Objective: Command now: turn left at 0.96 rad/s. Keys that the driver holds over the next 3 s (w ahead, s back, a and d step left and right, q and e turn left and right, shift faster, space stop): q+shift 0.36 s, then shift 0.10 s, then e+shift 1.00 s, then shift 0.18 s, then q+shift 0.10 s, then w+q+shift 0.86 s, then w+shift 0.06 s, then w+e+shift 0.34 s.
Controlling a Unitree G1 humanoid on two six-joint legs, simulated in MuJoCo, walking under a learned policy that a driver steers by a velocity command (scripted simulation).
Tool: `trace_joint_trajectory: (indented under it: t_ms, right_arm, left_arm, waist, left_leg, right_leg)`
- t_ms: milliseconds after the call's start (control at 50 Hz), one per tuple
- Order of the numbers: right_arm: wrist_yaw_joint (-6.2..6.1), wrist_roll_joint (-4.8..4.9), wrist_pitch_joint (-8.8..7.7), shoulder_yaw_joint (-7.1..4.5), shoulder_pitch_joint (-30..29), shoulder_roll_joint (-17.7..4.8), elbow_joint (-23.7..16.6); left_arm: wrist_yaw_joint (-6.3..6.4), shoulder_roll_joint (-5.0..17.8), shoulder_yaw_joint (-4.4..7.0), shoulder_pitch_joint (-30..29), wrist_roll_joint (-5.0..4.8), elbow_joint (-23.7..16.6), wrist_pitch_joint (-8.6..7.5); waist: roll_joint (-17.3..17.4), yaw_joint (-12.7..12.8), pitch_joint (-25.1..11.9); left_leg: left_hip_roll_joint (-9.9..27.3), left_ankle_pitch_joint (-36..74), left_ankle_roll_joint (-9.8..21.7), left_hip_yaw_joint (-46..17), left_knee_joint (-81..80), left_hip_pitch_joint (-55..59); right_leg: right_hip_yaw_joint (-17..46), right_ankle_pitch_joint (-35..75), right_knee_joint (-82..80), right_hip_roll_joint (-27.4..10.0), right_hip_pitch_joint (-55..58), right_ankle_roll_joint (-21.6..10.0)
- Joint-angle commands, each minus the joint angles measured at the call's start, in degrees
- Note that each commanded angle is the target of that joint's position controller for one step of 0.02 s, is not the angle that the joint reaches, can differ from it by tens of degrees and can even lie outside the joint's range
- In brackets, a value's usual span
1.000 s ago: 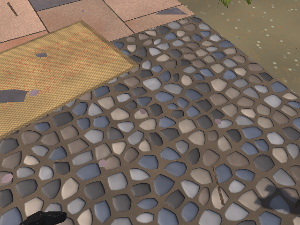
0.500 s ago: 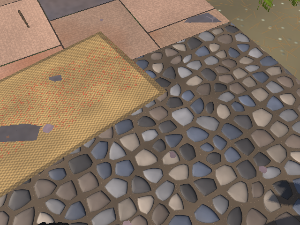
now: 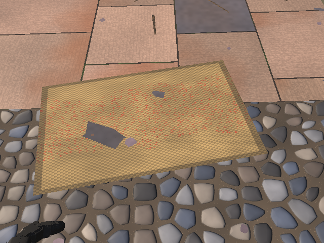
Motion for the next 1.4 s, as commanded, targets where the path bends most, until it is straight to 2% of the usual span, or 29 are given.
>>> trace_joint_trajectory:
  t_ms: [20, 100, 220, 300, 360, 380, 400, 420, 440, 460, 480, 520, 560, 580, 620, 680, 780, 880, 920, 940, 960, 980, 1000, 1040, 1060, 1100, 1200, 1340, 1400]
  right_arm:
    - [-0.15, -0.45, 0.47, -2.77, 5.45, -8.85, -1.74]
    - [-0.32, 0.27, 0.02, -0.99, 1.33, -4.61, -4.15]
    - [0.3, -0.78, -0.48, -0.16, -1.43, -2.51, -5.15]
    - [1.25, -0.73, 0.09, -0.42, -1.49, -2.7, -4.68]
    - [2.05, -0.58, 1.09, -1.23, 0.01, -2.99, -4.2]
    - [1.87, -0.76, 1.15, -1.71, 2.45, -3.2, -3.23]
    - [1.14, -0.98, 0.9, -3.15, 6.89, -6.75, -1.73]
    - [0.07, -1.21, 0.24, -4.76, 8.48, -15.21, -2.82]
    - [0.54, -3.7, -1.51, -4.0, 6.71, -13.81, -4.79]
    - [1.05, -4.14, -2.66, -3.06, 6.05, -11.02, -3.89]
    - [0.75, -3.19, -3.22, -2.16, 2.76, -8.48, -2.98]
    - [0.01, -1.8, -3.23, 0.15, -3.22, -3.14, -2.85]
    - [-0.25, -3.24, -3.92, 2.12, -4.78, 1.12, -1.25]
    - [-0.27, -3.88, -4.25, 2.29, -5.06, 1.53, -0.49]
    - [-0.62, -4.49, -4.35, 1.6, -5.43, -0.82, 0.29]
    - [-1.11, -3.9, -3.13, -0.18, -3.4, -5.43, 1.71]
    - [-1.13, -3.17, -2.74, -0.63, -4.81, -4.23, 2.44]
    - [-0.97, -1.77, -2.56, -1.75, -6.25, -5.23, 2.8]
    - [-0.71, -0.68, -2.63, -1.94, -5.9, -4.52, 3.84]
    - [-0.38, -1.4, -3.08, -1.8, -4.01, -2.97, 4.18]
    - [-0.11, -4.41, -3.72, -0.4, -8.13, 0.84, 0.05]
    - [-0.02, -4.15, -4.3, -0.47, -12.53, -0.75, -0.66]
    - [0.09, -2.56, -4.5, -0.84, -13.62, -2.25, -0.62]
    - [-0.71, -2.74, -4.62, -1.11, -12.23, -3.01, 0.61]
    - [-0.94, -2.97, -4.52, -1.35, -11.36, -3.44, 0.89]
    - [-0.61, -2.84, -4.56, -0.99, -9.51, -2.19, 1.9]
    - [-0.52, -2.27, -4.69, -0.34, -10.67, -0.99, 2.52]
    - [0.42, -1.82, -6.09, -0.96, -11.83, -2.57, 2.43]
    - [0.96, -1.53, -6.93, -1.91, -7.69, -3.99, 3.72]
  left_arm:
    - [1.35, 4.81, 0.7, -3.35, -0.5, -5.91, 0.76]
    - [2.14, 5.91, 0.6, 0.07, 0.61, -4.72, 1.91]
    - [1.25, 8.63, 2.03, 1.63, 0.21, -2.77, 2.04]
    - [0.06, 10.11, 2.96, 1.21, -0.82, -1.86, 1.66]
    - [-0.83, 10.45, 3.46, 1.81, -2.53, -0.92, 1.0]
    - [-0.98, 9.4, 3.28, 3.05, -3.18, -0.07, 0.93]
    - [-1.48, 6.8, 2.61, 6.74, -2.67, 1.39, 0.89]
    - [-2.05, 3.48, 1.18, 6.33, 0.59, -1.96, 0.8]
    - [-1.42, 5.52, 1.55, 1.19, 0.51, -3.36, 0.51]
    - [-0.88, 7.94, 2.09, -2.04, -1.24, -3.48, 0.83]
    - [-0.31, 7.42, 2.0, -0.83, -1.92, -2.56, 1.22]
    - [0.13, 7.34, 1.88, 4.02, -1.0, 0.5, 2.25]
    - [-0.56, 5.57, 1.2, 8.66, -1.48, 3.14, 2.68]
    - [-0.8, 4.57, 0.71, 9.17, -2.03, 3.53, 2.83]
    - [-1.0, 4.51, 0.14, 5.98, -2.35, 1.9, 3.07]
    - [-1.27, 7.53, 0.75, 4.51, -2.56, -0.8, 3.58]
    - [-1.91, 5.33, 0.6, 5.61, -2.49, -2.74, 4.36]
    - [-3.38, 4.56, 0.99, 7.19, -2.99, -4.71, 4.68]
    - [-3.25, 5.34, 1.9, 11.44, -2.86, -4.01, 4.87]
    - [-2.17, 10.46, 3.87, 15.7, -2.58, -3.5, 4.68]
    - [-1.24, 19.39, 5.82, 17.65, -1.74, -4.66, 4.07]
    - [-2.0, 16.95, 4.85, 18.92, 0.13, -5.61, 2.58]
    - [-2.13, 15.4, 4.28, 16.45, -0.12, -5.59, 1.51]
    - [-0.98, 12.3, 3.46, 10.14, -2.87, -6.2, 1.5]
    - [-0.33, 11.66, 3.05, 7.8, -3.28, -6.9, 1.98]
    - [0.37, 11.95, 3.09, 7.35, -2.68, -7.53, 2.61]
    - [1.19, 13.29, 3.65, 8.01, -2.84, -7.85, 3.42]
    - [0.78, 13.2, 3.74, 5.85, -2.72, -9.61, 4.34]
    - [0.58, 12.75, 3.48, 2.8, -3.33, -10.82, 4.59]
  waist:
    - [-7.38, -0.09, -5.02]
    - [-9.99, 2.35, -4.14]
    - [-11.04, 3.57, -7.34]
    - [-11.88, 2.79, -7.21]
    - [-11.44, 1.09, -7.57]
    - [-9.74, -0.1, -7.93]
    - [-1.31, -1.05, -8.44]
    - [19.53, 1.19, -8.32]
    - [14.94, -2.79, -15.27]
    - [8.28, -3.76, -13.83]
    - [6.02, -1.33, -10.83]
    - [4.9, 1.88, -10.28]
    - [4.68, 3.73, -11.26]
    - [4.44, 3.64, -10.22]
    - [5.23, 1.78, -7.09]
    - [5.52, -0.21, -4.21]
    - [3.41, 0.07, -3.21]
    - [4.21, 1.38, -6.35]
    - [2.43, 3.99, -7.88]
    - [-6.07, 5.08, -9.52]
    - [-24.46, 4.47, -9.87]
    - [-17.53, 8.38, -17.21]
    - [-11.48, 7.1, -14.36]
    - [-5.55, 3.34, -9.04]
    - [-6.35, 1.87, -8.6]
    - [-6.97, 1.11, -9.55]
    - [-8.96, 1.88, -9.14]
    - [-13.52, 2.89, -8.73]
    - [-14.07, 0.66, -8.91]
  left_leg:
    - [7.82, 3.26, -3.43, 5.43, 18.93, -10.49]
    - [13.31, 8.7, -5.12, 12.56, 15.85, -14.47]
    - [18.49, 9.81, -5.22, 14.92, 2.41, -9.46]
    - [17.97, 9.43, -2.19, 18.26, -8.62, -0.83]
    - [16.31, 11.17, 1.26, 20.33, -20.64, 6.02]
    - [14.37, 15.09, 3.24, 20.31, -27.49, 12.52]
    - [15.32, 27.63, 6.26, 14.45, -34.14, 23.47]
    - [31.63, 56.88, 14.42, -8.35, -31.8, 35.32]
    - [36.98, 56.7, 23.86, -14.67, -34.06, 31.18]
    - [33.9, 49.28, 21.95, -8.67, -35.64, 28.72]
    - [30.94, 43.73, 18.13, -3.28, -35.52, 26.07]
    - [27.18, 43.88, 14.39, 4.05, -35.25, 21.38]
    - [24.89, 44.13, 13.26, 10.16, -36.19, 17.95]
    - [24.11, 42.02, 12.59, 12.42, -36.65, 17.23]
    - [24.96, 37.92, 12.71, 13.55, -37.63, 16.22]
    - [30.0, 33.63, 15.86, 9.78, -38.88, 18.87]
    - [32.74, 37.62, 16.39, 10.9, -37.73, 21.59]
    - [32.79, 44.73, 12.77, 16.7, -32.13, 24.12]
    - [30.1, 41.26, 7.73, 22.26, -23.85, 20.43]
    - [24.8, 31.64, 2.86, 26.19, -11.17, 10.9]
    - [13.94, -7.14, -3.26, 26.27, 7.43, -11.89]
    - [11.19, -13.47, -3.32, 13.14, 16.29, -15.82]
    - [12.45, -9.42, -2.23, 10.65, 17.93, -17.32]
    - [13.93, 0.58, -1.49, 9.89, 11.85, -18.35]
    - [13.8, 3.66, -1.7, 9.68, 9.64, -15.32]
    - [11.67, 7.49, -2.67, 10.14, 6.5, -11.99]
    - [8.68, 11.26, -4.14, 8.8, -6.96, -8.48]
    - [6.95, 10.94, -2.69, 6.7, -19.5, -1.31]
    - [7.73, 17.48, -1.04, 7.96, -33.47, 9.21]
  right_leg:
    - [11.02, 10.76, -6.55, -17.8, 9.41, -10.59]
    - [2.39, 13.33, -9.07, -16.15, 11.68, -11.71]
    - [-3.98, 14.12, -9.26, -20.14, 14.94, -12.8]
    - [-8.46, 13.56, -8.16, -22.26, 12.52, -10.94]
    - [-10.96, 12.84, -3.0, -23.77, 13.04, -7.54]
    - [-12.93, 10.46, 2.01, -22.22, 9.78, -4.85]
    - [-16.67, 3.59, 12.62, -17.87, 1.13, -0.65]
    - [-19.57, -29.09, 33.26, -9.56, -20.8, 5.26]
    - [-7.45, -31.64, 44.07, -6.2, -25.43, 6.03]
    - [-4.95, -26.65, 46.65, -7.24, -25.14, 4.62]
    - [-4.73, -21.43, 44.75, -8.4, -25.33, 3.47]
    - [-5.32, -13.92, 42.79, -9.01, -19.54, 4.07]
    - [-5.38, -8.78, 39.05, -8.96, -11.45, 4.82]
    - [-5.13, -7.56, 34.05, -8.96, -9.42, 5.01]
    - [-4.85, -7.62, 26.59, -8.48, -7.6, 5.15]
    - [-6.01, -12.95, 26.8, -8.75, -11.99, 5.1]
    - [-7.18, -16.56, 26.11, -10.25, -14.21, 4.48]
    - [-11.43, -13.68, 15.25, -7.98, -7.66, 1.59]
    - [-12.59, -3.08, 3.6, -5.04, 2.05, -1.36]
    - [-3.6, 15.33, -0.94, -7.95, 13.23, -5.24]
    - [21.14, 43.96, -0.7, -22.63, 25.37, -16.03]
    - [27.11, 40.36, -3.58, -26.94, 26.2, -23.2]
    - [22.36, 34.65, -4.34, -24.45, 24.92, -21.14]
    - [16.37, 27.09, -4.35, -18.9, 20.29, -15.28]
    - [14.73, 26.76, -4.76, -17.14, 17.2, -14.04]
    - [13.7, 28.31, -4.69, -14.95, 15.54, -13.4]
    - [16.9, 21.22, -3.43, -12.28, 13.2, -11.69]
    - [26.12, 19.97, 0.29, -10.4, 11.15, -9.91]
    - [27.94, 15.69, 3.05, -7.25, 8.41, -7.44]
Next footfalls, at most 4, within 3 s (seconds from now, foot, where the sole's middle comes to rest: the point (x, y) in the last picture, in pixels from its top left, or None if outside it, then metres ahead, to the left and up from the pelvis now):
0.40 left None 0.01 0.15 -0.77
0.94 right None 0.10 -0.07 -0.77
1.42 left None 0.21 0.13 -0.77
1.80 right None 0.08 -0.11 -0.77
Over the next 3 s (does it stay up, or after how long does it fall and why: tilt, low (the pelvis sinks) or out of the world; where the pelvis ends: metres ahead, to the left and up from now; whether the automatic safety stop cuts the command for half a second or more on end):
stays up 0.97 0.20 0.01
